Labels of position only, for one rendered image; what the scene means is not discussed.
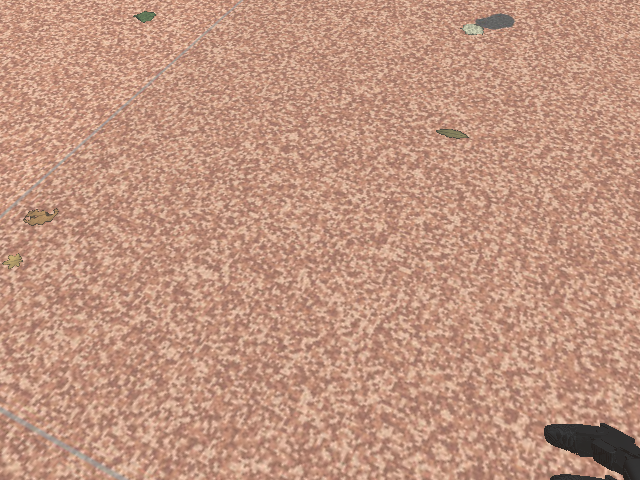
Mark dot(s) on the robot right hand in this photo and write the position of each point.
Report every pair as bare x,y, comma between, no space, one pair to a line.
608,446

